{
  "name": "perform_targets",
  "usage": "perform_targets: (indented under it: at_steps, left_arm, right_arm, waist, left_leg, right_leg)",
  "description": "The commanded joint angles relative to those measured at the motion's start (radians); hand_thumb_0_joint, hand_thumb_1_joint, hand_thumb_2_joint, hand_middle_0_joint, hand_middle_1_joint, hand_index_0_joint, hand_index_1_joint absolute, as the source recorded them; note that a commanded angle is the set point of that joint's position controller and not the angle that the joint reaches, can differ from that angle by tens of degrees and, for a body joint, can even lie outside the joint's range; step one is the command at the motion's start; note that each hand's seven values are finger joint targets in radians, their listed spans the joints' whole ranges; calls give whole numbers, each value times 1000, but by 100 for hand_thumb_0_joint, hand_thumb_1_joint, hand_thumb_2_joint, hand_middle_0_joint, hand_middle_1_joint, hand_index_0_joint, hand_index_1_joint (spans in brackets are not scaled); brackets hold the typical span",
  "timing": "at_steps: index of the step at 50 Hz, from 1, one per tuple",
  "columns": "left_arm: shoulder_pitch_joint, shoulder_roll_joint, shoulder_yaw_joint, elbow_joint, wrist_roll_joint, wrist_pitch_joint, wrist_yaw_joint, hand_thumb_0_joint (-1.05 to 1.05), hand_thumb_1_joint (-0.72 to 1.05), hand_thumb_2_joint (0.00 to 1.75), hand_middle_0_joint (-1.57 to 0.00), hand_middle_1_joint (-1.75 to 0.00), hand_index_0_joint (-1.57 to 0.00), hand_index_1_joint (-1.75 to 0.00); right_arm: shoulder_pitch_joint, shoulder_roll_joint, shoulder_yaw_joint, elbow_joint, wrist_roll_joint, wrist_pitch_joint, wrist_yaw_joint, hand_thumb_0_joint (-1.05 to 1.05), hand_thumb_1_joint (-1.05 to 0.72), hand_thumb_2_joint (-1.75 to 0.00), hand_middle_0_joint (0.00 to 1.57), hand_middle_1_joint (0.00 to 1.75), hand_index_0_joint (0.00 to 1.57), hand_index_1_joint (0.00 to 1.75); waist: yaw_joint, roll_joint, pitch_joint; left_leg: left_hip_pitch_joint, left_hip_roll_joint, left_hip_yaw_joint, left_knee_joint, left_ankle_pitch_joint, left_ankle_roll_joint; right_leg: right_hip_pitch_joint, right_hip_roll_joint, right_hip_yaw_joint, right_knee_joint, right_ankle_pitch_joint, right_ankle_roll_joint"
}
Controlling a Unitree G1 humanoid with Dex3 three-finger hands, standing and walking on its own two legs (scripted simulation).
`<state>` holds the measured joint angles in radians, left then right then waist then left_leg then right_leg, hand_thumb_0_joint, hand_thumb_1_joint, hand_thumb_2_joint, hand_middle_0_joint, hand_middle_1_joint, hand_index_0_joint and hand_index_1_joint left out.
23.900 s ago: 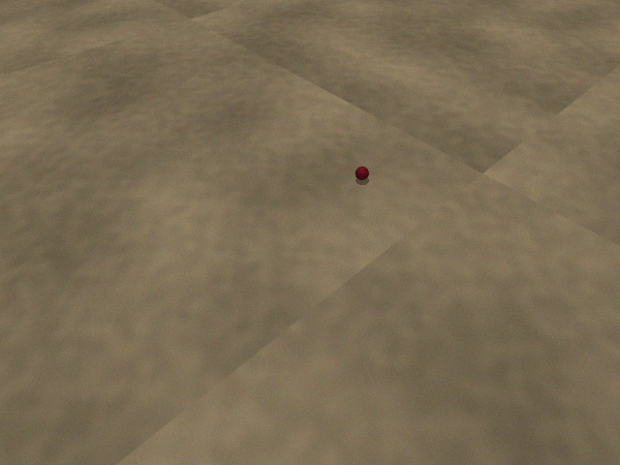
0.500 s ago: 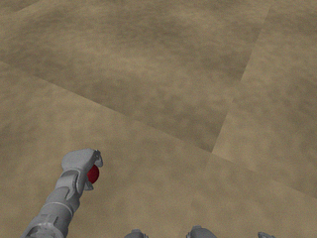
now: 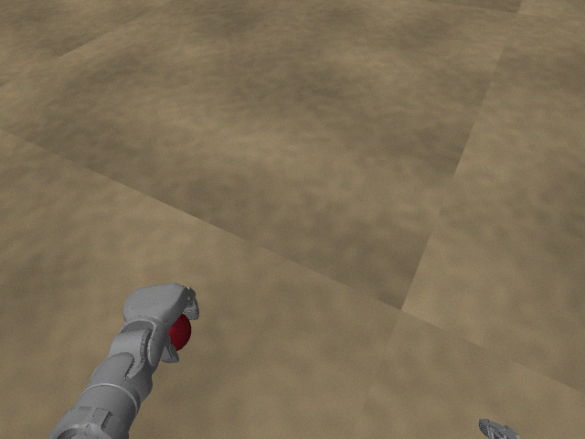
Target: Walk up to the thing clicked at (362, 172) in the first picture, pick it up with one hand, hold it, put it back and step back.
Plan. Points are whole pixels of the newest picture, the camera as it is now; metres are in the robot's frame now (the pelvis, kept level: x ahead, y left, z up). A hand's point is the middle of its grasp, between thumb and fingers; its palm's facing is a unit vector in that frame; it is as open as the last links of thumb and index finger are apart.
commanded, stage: hold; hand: left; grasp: from above
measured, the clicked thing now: (170, 331) +0.32 +0.23 -0.09
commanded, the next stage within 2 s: crouch in 1.56 s
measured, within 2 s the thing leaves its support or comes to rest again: neither
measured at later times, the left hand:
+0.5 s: hand (165, 334) +0.30 +0.21 -0.04, palm faces -0.45 -0.06 -0.89, open 8.4 cm
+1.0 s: hand (163, 339) +0.28 +0.21 -0.02, palm faces -0.44 -0.06 -0.90, open 8.4 cm
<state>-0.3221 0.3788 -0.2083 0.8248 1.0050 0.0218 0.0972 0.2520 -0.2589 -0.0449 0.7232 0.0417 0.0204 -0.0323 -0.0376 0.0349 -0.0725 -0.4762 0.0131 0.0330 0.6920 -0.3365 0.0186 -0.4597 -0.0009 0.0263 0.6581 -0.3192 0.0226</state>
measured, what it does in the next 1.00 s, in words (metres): stands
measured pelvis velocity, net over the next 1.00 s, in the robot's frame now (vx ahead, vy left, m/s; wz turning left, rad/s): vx -0.01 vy -0.01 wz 0.00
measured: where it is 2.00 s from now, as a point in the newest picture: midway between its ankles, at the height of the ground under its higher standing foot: outside the picture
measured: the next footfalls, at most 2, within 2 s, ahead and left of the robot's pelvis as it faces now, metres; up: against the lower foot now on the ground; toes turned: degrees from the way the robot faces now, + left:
none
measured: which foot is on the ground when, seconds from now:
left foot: down 0.00-1.00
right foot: down 0.00-1.00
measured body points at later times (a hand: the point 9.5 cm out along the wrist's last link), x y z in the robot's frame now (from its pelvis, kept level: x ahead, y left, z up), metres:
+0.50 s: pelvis +0.00 -0.01 +0.01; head +0.01 -0.02 +0.46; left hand +0.32 +0.21 +0.01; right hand +0.12 -0.27 -0.11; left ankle +0.01 +0.10 -0.72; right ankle +0.01 -0.14 -0.72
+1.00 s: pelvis -0.01 -0.01 +0.02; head +0.00 -0.03 +0.47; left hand +0.30 +0.21 +0.03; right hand +0.13 -0.27 -0.10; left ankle +0.01 +0.10 -0.72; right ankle +0.01 -0.14 -0.72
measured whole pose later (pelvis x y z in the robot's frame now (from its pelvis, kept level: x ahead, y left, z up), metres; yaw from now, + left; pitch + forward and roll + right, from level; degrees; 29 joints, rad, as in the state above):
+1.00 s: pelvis -0.01 -0.01 +0.02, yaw +0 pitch +1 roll +0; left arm -0.23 0.38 -0.23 0.63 0.99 0.03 -0.01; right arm 0.20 -0.26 -0.03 0.68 0.06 0.06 -0.04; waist 0.00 0.05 -0.02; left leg -0.28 0.01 0.04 0.50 -0.24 0.01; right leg -0.28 0.00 0.03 0.50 -0.24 0.01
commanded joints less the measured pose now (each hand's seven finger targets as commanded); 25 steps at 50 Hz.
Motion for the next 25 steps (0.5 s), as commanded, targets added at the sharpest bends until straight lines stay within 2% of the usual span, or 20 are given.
perform_targets:
  at_steps: [1, 3, 5, 8, 11, 12, 13, 16, 18, 19, 20, 21, 22, 23, 25]
  left_arm:
    - [-322, 191, 75, -217, 1, 0, 24, 0, 68, 63, -101, -64, -105, -60]
    - [-339, 231, 99, -248, 1, -6, 20, 0, 69, 62, -101, -64, -105, -59]
    - [-318, 196, 77, -240, 1, -3, 12, 0, 69, 60, -100, -65, -105, -60]
    - [-320, 228, 102, -248, -1, -5, 4, 0, 70, 60, -100, -65, -105, -59]
    - [-299, 203, 81, -247, -3, -5, -2, 0, 69, 61, -101, -63, -105, -59]
    - [-312, 216, 91, -273, -3, -8, -7, 0, 68, 59, -99, -64, -104, -59]
    - [-296, 216, 94, -262, -7, -7, -8, 0, 68, 59, -98, -65, -104, -59]
    - [-304, 225, 99, -291, -4, -8, -11, 0, 68, 61, -100, -64, -104, -60]
    - [-283, 203, 85, -292, -5, -8, -16, 0, 67, 62, -100, -65, -104, -61]
    - [-294, 215, 93, -304, -4, -8, -16, 0, 68, 62, -100, -67, -104, -62]
    - [-307, 230, 102, -313, -4, -9, -17, 0, 68, 63, -100, -67, -104, -63]
    - [-292, 220, 100, -306, -1, -6, -18, 0, 67, 62, -99, -68, -104, -63]
    - [-297, 222, 99, -327, -1, -5, -19, 0, 68, 62, -98, -69, -104, -64]
    - [-273, 210, 95, -293, -5, -2, -22, 0, 69, 65, -101, -68, -106, -64]
    - [-288, 223, 100, -303, -6, -2, -25, 0, 71, 65, -102, -68, -106, -63]
  right_arm:
    - [0, -147, -54, -115, 6, -29, -12, 0, -90, -90, 20, 30, 20, 30]
    - [-6, -155, -59, -120, 6, -26, -12, 0, -90, -90, 20, 30, 20, 30]
    - [-7, -148, -53, -125, 7, -24, -10, 0, -90, -90, 20, 30, 20, 30]
    - [-15, -152, -56, -127, 6, -22, -12, 0, -90, -90, 20, 30, 20, 30]
    - [-33, -146, -49, -142, 9, -19, -12, 0, -90, -90, 20, 30, 20, 30]
    - [-40, -147, -50, -144, 10, -19, -13, 0, -90, -90, 20, 30, 20, 30]
    - [-42, -149, -51, -145, 10, -18, -12, 0, -90, -90, 20, 30, 20, 30]
    - [-52, -144, -48, -151, 9, -16, -13, 0, -90, -90, 20, 30, 20, 30]
    - [-52, -142, -46, -153, 10, -13, -13, 0, -91, -90, 20, 30, 20, 30]
    - [-55, -143, -47, -154, 11, -12, -13, 0, -91, -90, 20, 30, 20, 30]
    - [-59, -145, -48, -153, 11, -10, -14, 0, -91, -90, 20, 30, 20, 30]
    - [-52, -143, -46, -150, 11, -9, -13, 0, -91, -90, 20, 30, 20, 30]
    - [-54, -140, -45, -150, 10, -8, -14, 0, -90, -90, 20, 30, 20, 30]
    - [-59, -143, -46, -152, 11, -7, -14, 0, -91, -90, 20, 30, 20, 30]
    - [-67, -144, -44, -154, 12, -4, -16, 0, -90, -90, 20, 30, 20, 30]
  waist:
    - [-7, 6, -276]
    - [7, 31, -278]
    - [1, 4, -252]
    - [11, 22, -258]
    - [4, -9, -216]
    - [18, 7, -221]
    - [16, 1, -215]
    - [24, 1, -236]
    - [15, -12, -222]
    - [17, -15, -236]
    - [23, -12, -240]
    - [19, -9, -233]
    - [27, 4, -241]
    - [17, -11, -222]
    - [18, -9, -209]
  left_leg:
    - [226, -17, -25, -100, 356, -19]
    - [236, -18, -19, -111, 362, -20]
    - [231, -17, -21, -125, 352, -18]
    - [248, -13, -20, -134, 360, -18]
    - [236, -21, -15, -155, 304, -12]
    - [236, -23, -12, -163, 291, -11]
    - [242, -20, -16, -169, 278, -13]
    - [258, -21, -13, -173, 307, -11]
    - [262, -24, -6, -173, 315, -7]
    - [269, -23, -8, -177, 329, -6]
    - [274, -23, -7, -179, 325, -6]
    - [277, -23, -7, -182, 333, -7]
    - [278, -23, -5, -187, 332, -8]
    - [281, -21, -5, -192, 332, -7]
    - [280, -22, -3, -199, 314, -5]
  right_leg:
    - [98, 46, -27, -81, 285, -37]
    - [114, 47, -28, -92, 290, -38]
    - [123, 47, -26, -101, 288, -38]
    - [133, 48, -26, -112, 287, -39]
    - [145, 42, -21, -136, 257, -35]
    - [145, 41, -18, -142, 247, -36]
    - [150, 43, -20, -147, 230, -36]
    - [174, 42, -20, -151, 257, -35]
    - [176, 37, -16, -157, 271, -31]
    - [181, 38, -16, -155, 287, -32]
    - [188, 38, -16, -161, 282, -31]
    - [187, 38, -16, -159, 285, -33]
    - [194, 39, -16, -163, 285, -34]
    - [191, 39, -18, -167, 282, -34]
    - [188, 38, -17, -178, 271, -32]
